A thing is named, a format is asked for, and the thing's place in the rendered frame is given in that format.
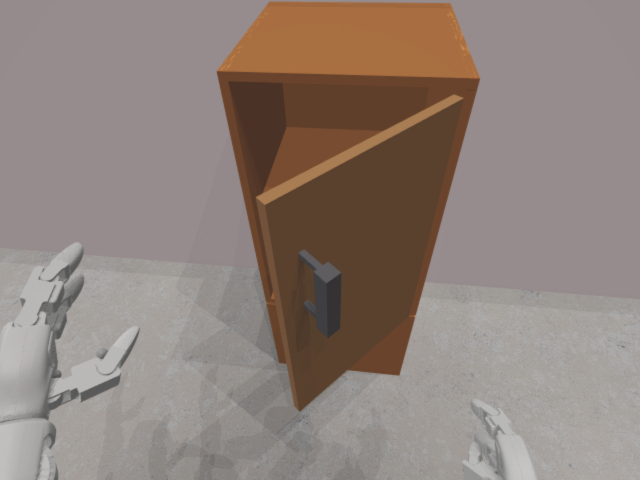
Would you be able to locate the handle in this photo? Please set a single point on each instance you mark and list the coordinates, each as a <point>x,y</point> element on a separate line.
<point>327,287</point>

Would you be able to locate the left robot hand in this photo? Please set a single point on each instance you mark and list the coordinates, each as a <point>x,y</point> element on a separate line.
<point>28,354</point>

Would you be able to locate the robot left forearm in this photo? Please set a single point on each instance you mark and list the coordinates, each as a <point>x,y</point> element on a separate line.
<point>25,450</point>

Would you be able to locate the cupboard door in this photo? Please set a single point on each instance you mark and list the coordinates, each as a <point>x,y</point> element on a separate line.
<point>368,211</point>

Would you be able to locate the right robot hand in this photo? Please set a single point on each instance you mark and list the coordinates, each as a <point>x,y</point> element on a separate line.
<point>509,457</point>

